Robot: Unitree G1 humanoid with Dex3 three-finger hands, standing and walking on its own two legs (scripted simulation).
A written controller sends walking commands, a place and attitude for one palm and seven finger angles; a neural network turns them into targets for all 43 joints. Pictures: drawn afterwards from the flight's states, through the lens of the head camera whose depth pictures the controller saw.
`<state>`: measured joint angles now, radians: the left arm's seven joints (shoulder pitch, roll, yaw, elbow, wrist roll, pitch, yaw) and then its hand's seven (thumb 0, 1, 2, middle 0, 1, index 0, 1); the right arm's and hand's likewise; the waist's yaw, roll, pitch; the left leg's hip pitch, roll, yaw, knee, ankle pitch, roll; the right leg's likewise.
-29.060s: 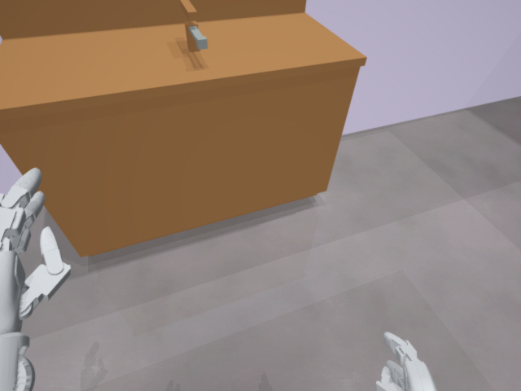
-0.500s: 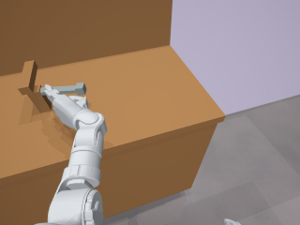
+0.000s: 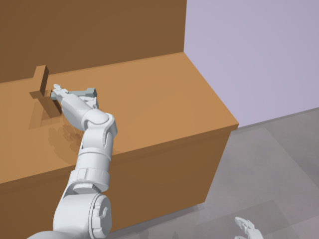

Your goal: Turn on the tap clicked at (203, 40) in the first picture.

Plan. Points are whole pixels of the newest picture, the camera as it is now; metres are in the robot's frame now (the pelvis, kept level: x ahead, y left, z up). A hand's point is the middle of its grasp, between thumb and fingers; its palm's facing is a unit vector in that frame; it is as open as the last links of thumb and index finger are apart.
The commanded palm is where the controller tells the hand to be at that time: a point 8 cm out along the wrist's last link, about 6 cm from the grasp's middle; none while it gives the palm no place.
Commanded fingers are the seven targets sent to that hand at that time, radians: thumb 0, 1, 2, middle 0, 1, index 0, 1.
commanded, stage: lift the hand up off the lever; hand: left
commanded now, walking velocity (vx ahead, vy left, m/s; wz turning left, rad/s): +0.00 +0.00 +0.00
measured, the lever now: (91, 94) +0.51 +0.25 +0.10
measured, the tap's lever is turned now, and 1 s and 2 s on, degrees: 76 76 76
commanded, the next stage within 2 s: draw the hand back beside the body in 0.80 s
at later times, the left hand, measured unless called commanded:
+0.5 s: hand (90, 97) +0.42 +0.21 +0.16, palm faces +0.80 -0.59 -0.07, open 7.8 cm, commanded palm +0.36 +0.22 +0.17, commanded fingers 0.00 0.90 0.90 -0.15 -0.15 -0.15 -0.15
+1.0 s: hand (97, 96) +0.41 +0.18 +0.17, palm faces +0.63 -0.77 -0.10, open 7.8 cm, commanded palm +0.34 +0.22 +0.17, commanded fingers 0.00 0.90 0.90 -0.16 -0.17 -0.16 -0.17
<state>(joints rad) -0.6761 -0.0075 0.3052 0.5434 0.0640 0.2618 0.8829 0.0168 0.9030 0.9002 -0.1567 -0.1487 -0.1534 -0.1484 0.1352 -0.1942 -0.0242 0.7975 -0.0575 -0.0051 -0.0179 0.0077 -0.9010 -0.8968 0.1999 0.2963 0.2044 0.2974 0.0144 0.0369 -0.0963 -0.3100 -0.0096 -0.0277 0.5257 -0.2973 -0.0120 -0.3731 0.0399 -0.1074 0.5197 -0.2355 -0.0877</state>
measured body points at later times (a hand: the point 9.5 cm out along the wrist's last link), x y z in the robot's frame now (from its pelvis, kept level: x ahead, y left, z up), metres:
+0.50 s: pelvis +0.01 +0.00 +0.01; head +0.01 -0.02 +0.45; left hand +0.37 +0.23 +0.17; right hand +0.16 -0.24 -0.12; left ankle -0.02 +0.13 -0.73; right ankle +0.02 -0.06 -0.73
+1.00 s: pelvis +0.01 +0.01 +0.01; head +0.00 -0.02 +0.46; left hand +0.37 +0.22 +0.18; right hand +0.20 -0.21 -0.10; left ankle -0.02 +0.13 -0.73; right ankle +0.02 -0.06 -0.73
